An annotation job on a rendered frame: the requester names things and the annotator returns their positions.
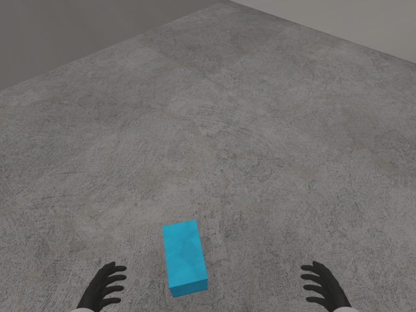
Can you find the robot left hand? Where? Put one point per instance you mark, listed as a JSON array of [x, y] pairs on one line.
[[97, 290]]

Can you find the robot right hand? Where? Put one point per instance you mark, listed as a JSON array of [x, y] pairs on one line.
[[334, 296]]

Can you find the carton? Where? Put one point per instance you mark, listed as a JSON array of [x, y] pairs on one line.
[[184, 258]]

